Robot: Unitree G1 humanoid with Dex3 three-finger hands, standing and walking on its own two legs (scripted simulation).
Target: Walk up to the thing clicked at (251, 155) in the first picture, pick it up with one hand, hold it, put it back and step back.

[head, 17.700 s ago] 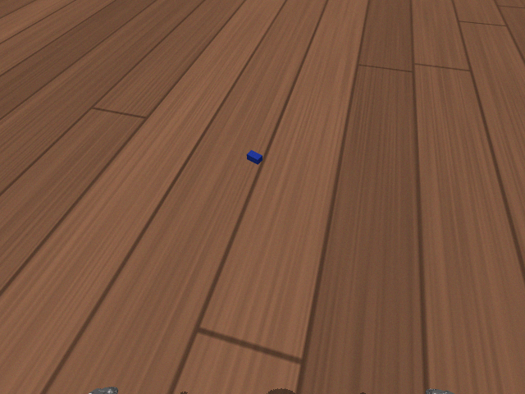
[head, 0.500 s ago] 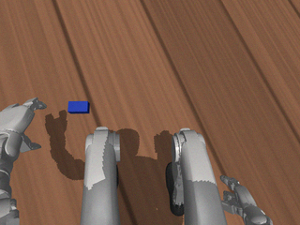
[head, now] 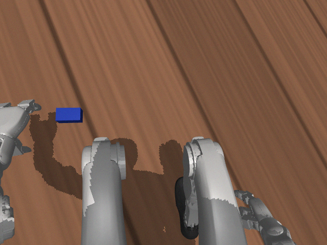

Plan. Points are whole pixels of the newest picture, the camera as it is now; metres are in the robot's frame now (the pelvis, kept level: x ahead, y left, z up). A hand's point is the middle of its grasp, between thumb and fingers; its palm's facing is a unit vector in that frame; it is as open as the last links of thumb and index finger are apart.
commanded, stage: rise first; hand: left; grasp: from above
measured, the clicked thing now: (69, 115) +0.44 +0.30 -0.32
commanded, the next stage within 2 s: approach in 0.66 s
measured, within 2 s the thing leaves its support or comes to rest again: neither
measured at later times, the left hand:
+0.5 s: hand (29, 129) +0.35 +0.36 -0.18, palm faces -0.44 -0.12 -0.89, open 11.1 cm
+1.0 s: hand (45, 121) +0.38 +0.33 -0.20, palm faces -0.44 -0.09 -0.90, open 11.2 cm
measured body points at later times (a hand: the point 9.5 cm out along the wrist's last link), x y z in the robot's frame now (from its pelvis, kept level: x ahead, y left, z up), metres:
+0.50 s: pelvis +0.01 +0.00 -0.02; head +0.22 +0.07 +0.37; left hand +0.37 +0.37 -0.13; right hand +0.13 -0.28 -0.15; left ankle +0.09 +0.14 -0.30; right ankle +0.10 -0.13 -0.30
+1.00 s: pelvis +0.01 +0.00 -0.03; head +0.23 +0.08 +0.35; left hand +0.40 +0.34 -0.15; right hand +0.13 -0.28 -0.15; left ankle +0.09 +0.14 -0.30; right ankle +0.10 -0.13 -0.30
